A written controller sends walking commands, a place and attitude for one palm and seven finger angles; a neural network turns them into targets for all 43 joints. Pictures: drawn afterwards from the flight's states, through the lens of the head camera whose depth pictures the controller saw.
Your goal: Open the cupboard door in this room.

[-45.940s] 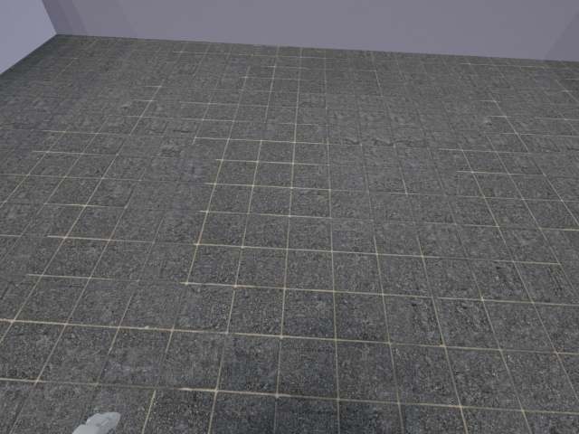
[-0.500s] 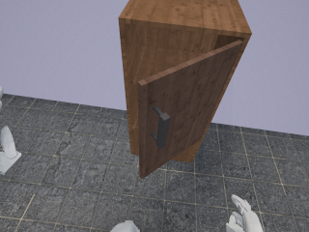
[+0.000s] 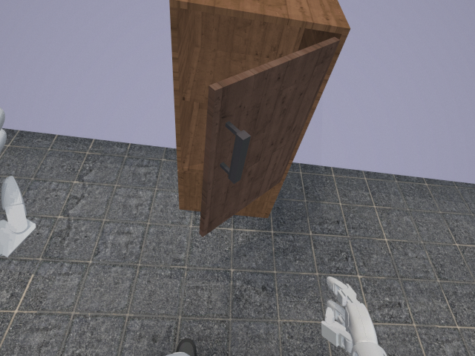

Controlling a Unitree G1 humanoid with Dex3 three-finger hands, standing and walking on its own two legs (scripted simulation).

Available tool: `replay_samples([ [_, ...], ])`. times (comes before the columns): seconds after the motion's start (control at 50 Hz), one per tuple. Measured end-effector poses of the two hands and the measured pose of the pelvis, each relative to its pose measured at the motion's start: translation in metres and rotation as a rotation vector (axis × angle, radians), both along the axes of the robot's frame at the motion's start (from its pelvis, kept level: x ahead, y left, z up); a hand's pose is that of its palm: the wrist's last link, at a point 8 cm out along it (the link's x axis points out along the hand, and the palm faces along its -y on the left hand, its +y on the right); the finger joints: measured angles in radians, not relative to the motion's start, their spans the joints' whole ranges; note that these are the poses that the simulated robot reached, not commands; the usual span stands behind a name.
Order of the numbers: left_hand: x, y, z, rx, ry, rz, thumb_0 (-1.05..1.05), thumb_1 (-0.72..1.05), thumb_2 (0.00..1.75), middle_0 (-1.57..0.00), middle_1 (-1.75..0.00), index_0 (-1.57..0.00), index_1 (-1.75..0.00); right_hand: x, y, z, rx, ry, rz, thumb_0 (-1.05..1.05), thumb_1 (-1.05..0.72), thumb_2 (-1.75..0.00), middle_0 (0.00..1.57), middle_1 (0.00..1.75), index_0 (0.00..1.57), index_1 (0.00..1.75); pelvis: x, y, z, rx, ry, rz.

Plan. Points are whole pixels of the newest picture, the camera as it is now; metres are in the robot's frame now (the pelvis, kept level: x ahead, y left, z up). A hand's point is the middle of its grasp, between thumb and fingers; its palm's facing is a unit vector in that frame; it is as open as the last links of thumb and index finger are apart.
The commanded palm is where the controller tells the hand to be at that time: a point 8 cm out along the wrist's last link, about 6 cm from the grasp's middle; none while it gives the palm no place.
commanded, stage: stop stepping back and stand still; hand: left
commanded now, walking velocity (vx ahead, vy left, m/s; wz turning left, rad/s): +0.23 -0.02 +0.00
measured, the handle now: (232, 153) +0.53 +0.05 -0.02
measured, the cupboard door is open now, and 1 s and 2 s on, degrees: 44 44 44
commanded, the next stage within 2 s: let the arm hang, fingers relaxed in 0.80 s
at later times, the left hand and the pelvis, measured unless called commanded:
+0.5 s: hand (41, 328) +0.13 +0.22 +0.15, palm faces +0.44 -0.81 -0.38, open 7.5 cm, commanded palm +0.06 +0.26 +0.17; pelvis -0.09 -0.04 -0.02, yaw -2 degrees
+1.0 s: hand out of the picture +0.09 +0.21 +0.01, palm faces +0.17 -0.89 -0.42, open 7.4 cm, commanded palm none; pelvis -0.13 -0.03 -0.01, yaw +0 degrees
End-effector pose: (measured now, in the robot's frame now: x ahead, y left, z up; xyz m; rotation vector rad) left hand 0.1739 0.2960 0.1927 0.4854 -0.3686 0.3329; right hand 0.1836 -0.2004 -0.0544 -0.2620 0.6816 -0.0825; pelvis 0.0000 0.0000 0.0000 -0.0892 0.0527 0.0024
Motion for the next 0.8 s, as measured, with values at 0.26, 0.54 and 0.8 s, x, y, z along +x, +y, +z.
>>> replay_samples([
  [0.26,-0.1,-0.041,0.005,0.115,0.111,0.034,0.01,0.88,0.89,-0.22,-0.3,-0.22,-0.3,-0.135,-0.078,-0.039,0.008,0.142,-0.121,0.02,-0.9,-0.9,0.2,0.3,0.2,0.3,-0.068,-0.034,-0.008,0.114,-0.014,-0.058],
  [0.54,-0.093,-0.055,-0.026,0.006,0.073,0.041,0.02,0.89,0.9,-0.21,-0.3,-0.21,-0.3,-0.168,-0.095,-0.042,0.013,0.012,-0.187,0.02,-0.91,-0.9,0.2,0.3,0.2,0.3,-0.101,-0.042,-0.021,0.144,-0.082,-0.033],
  [0.8,-0.135,-0.039,-0.017,0.041,0.147,0.186,0.01,0.88,0.89,-0.22,-0.3,-0.21,-0.3,-0.167,-0.085,-0.042,0.056,0.09,-0.109,0.02,-0.9,-0.9,0.2,0.3,0.2,0.3,-0.112,-0.052,-0.001,0.12,-0.064,-0.035],
])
